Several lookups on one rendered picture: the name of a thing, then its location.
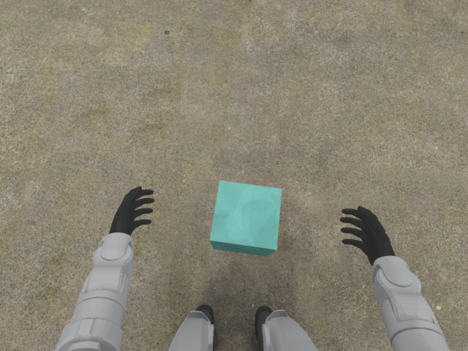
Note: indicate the robot left hand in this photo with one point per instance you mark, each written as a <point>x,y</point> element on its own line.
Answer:
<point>123,221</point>

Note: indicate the left robot forearm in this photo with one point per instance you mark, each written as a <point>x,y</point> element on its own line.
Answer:
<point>96,321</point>

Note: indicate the robot left foot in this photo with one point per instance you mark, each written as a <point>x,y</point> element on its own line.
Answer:
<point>207,311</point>

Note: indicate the robot right hand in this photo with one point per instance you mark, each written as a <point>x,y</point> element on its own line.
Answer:
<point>375,243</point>

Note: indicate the right robot forearm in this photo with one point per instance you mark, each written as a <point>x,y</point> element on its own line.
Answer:
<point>409,320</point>

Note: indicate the right robot thigh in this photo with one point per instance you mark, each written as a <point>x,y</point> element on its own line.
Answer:
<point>285,334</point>

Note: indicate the carton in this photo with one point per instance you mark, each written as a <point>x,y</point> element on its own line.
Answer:
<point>246,218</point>

